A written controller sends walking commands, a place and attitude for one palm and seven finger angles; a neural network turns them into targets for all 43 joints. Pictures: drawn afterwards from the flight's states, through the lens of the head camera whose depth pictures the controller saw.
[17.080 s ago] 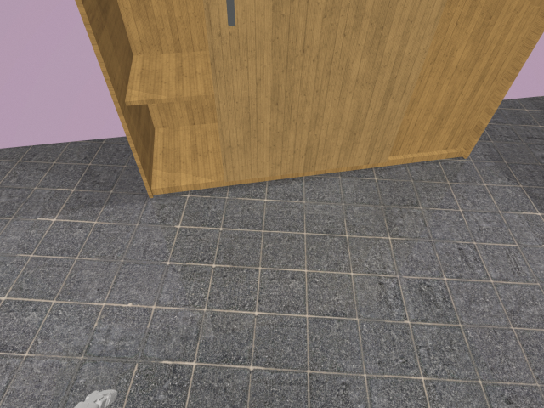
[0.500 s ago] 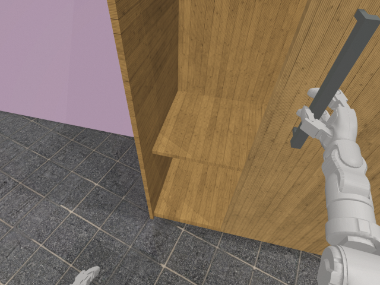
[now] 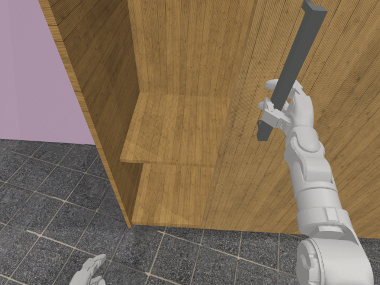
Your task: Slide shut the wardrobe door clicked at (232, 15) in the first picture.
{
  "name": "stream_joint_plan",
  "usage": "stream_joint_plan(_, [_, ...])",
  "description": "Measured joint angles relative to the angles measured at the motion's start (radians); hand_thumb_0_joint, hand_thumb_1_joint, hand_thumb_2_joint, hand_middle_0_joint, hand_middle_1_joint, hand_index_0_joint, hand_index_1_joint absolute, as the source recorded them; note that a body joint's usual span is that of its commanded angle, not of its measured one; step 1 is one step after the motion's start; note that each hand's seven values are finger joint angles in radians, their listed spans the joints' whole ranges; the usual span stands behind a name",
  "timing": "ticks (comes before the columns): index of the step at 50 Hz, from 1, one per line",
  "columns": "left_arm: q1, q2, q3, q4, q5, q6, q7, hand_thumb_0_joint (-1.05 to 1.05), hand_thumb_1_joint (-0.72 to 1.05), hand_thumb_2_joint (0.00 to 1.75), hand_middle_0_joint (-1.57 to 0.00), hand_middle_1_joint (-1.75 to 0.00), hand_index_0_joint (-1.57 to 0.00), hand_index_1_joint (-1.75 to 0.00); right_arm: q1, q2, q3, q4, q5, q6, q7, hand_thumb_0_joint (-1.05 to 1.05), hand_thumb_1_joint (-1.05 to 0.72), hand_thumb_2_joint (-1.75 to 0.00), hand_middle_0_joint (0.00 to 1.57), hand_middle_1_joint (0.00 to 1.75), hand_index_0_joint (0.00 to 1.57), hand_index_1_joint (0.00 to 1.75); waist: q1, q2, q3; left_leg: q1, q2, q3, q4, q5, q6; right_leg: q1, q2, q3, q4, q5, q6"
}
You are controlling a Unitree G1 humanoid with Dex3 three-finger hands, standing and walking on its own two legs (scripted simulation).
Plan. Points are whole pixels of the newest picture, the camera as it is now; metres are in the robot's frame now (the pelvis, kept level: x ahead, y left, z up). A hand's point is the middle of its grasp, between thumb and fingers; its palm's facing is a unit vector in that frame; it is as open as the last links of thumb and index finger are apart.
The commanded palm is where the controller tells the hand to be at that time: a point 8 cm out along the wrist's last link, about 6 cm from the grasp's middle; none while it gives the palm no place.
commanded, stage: tug the door sideways, standing still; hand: right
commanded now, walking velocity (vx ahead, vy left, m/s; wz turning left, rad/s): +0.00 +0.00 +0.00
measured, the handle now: (280, 82) +0.49 -0.15 +0.20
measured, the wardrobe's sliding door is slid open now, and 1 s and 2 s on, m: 0.37 0.36 0.18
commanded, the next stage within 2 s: step sideways, sliding the door along in 0.28 s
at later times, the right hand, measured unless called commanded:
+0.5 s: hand (265, 113) +0.43 -0.12 +0.16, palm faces +0.07 +0.99 -0.15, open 6.2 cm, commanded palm +0.41 -0.16 +0.17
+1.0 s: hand (258, 111) +0.44 -0.11 +0.16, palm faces +0.26 +0.96 -0.10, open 6.3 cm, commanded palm +0.41 -0.08 +0.17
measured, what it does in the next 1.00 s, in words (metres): lifts its left foot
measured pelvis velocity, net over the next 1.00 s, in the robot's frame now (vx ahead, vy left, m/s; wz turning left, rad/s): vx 0.01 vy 0.08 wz -0.06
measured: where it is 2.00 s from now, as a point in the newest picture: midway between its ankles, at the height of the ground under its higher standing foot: outside the picture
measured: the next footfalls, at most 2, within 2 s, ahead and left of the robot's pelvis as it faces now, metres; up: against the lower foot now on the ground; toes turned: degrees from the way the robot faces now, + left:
left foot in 1.04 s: +0.16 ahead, +0.24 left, +0.00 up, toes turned -4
right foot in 1.40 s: +0.06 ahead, -0.04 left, +0.00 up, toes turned -17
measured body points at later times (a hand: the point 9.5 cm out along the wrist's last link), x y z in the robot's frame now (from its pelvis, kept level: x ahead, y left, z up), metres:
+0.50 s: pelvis -0.04 +0.00 -0.01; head +0.00 +0.01 +0.44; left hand +0.03 +0.25 -0.13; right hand +0.42 -0.18 +0.17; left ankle -0.06 +0.14 -0.74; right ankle -0.04 -0.13 -0.74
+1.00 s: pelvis +0.01 +0.08 -0.01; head +0.08 +0.08 +0.43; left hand +0.19 +0.27 -0.14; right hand +0.42 -0.16 +0.16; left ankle +0.10 +0.22 -0.72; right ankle -0.02 -0.10 -0.74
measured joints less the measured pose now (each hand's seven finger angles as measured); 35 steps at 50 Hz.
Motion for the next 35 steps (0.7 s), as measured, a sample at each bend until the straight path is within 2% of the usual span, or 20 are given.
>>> stream_joint_plan(11, [0.048, -0.009, -0.006, 0.037, 0.002, -0.044, -0.026, 0.01, 0.91, 0.89, -0.20, -0.30, -0.20, -0.30, -0.103, -0.004, 0.045, 0.159, 0.012, -0.078, -0.060, 0.00, -0.76, -0.82, 0.30, 1.39, 0.25, 1.40, 0.006, -0.004, 0.010, -0.046, 0.009, -0.011, 0.041, -0.003, -0.005, -0.053, 0.014, 0.010, 0.043, 0.009, -0.004])
stream_joint_plan(20, [0.092, 0.005, -0.002, 0.076, 0.001, -0.078, -0.036, 0.01, 0.91, 0.89, -0.20, -0.30, -0.20, -0.30, -0.167, -0.024, 0.056, 0.244, 0.024, -0.119, -0.059, 0.00, -0.77, -0.81, 0.29, 1.39, 0.23, 1.40, 0.019, 0.001, 0.018, -0.088, 0.011, -0.014, 0.065, 0.000, -0.011, -0.096, 0.016, 0.010, 0.069, 0.016, -0.005])
stream_joint_plan(22, [0.078, 0.011, -0.009, 0.064, -0.004, -0.058, -0.016, 0.01, 0.91, 0.89, -0.20, -0.30, -0.20, -0.30, -0.161, -0.053, 0.025, 0.238, -0.021, -0.137, -0.029, 0.00, -0.75, -0.80, 0.30, 1.39, 0.24, 1.40, 0.026, 0.002, 0.044, -0.082, 0.005, -0.031, 0.066, 0.005, -0.015, -0.081, 0.009, -0.006, 0.069, 0.016, -0.007])
stream_joint_plan(24, [0.058, 0.009, -0.008, 0.050, -0.011, -0.030, 0.010, 0.01, 0.91, 0.89, -0.20, -0.30, -0.20, -0.30, -0.156, -0.097, 0.026, 0.235, -0.047, -0.161, -0.017, 0.00, -0.71, -0.79, 0.33, 1.40, 0.26, 1.40, 0.035, 0.012, 0.073, -0.080, -0.001, -0.049, 0.079, 0.006, -0.014, -0.064, 0.003, -0.024, 0.068, 0.016, -0.008])
stream_joint_plan(26, [0.046, 0.007, -0.004, 0.031, -0.016, -0.003, 0.035, 0.01, 0.91, 0.89, -0.20, -0.30, -0.20, -0.30, -0.153, -0.128, 0.030, 0.225, -0.051, -0.171, -0.017, -0.02, -0.69, -0.80, 0.36, 1.40, 0.27, 1.40, 0.041, 0.021, 0.096, -0.089, -0.005, -0.061, 0.114, -0.008, -0.005, -0.060, -0.002, -0.035, 0.088, 0.006, -0.006])
stream_joint_plan(30, [0.029, 0.004, -0.003, 0.008, -0.023, 0.044, 0.068, 0.01, 0.91, 0.89, -0.20, -0.30, -0.20, -0.30, -0.147, -0.156, 0.030, 0.196, -0.040, -0.174, -0.039, -0.03, -0.69, -0.82, 0.40, 1.40, 0.26, 1.40, 0.032, 0.022, 0.136, -0.099, -0.020, -0.062, 0.203, -0.063, 0.035, -0.055, -0.018, -0.042, 0.156, -0.039, 0.006])
stream_joint_plan(32, [0.022, 0.007, -0.006, 0.010, -0.026, 0.066, 0.075, 0.01, 0.91, 0.89, -0.20, -0.29, -0.20, -0.30, -0.142, -0.149, 0.026, 0.180, -0.033, -0.170, -0.055, -0.03, -0.70, -0.83, 0.42, 1.40, 0.24, 1.40, 0.027, -0.005, 0.158, -0.070, -0.041, -0.043, 0.199, -0.068, 0.022, -0.048, -0.041, -0.022, 0.189, -0.062, 0.016])
stream_joint_plan(35, [0.008, 0.004, -0.013, 0.028, -0.033, 0.096, 0.076, 0.01, 0.91, 0.89, -0.20, -0.29, -0.20, -0.30, -0.144, -0.123, 0.025, 0.152, -0.037, -0.153, -0.066, -0.02, -0.71, -0.84, 0.43, 1.40, 0.22, 1.40, 0.033, -0.024, 0.180, -0.023, -0.060, 0.007, 0.179, -0.078, 0.041, -0.075, -0.064, 0.001, 0.285, -0.048, -0.005])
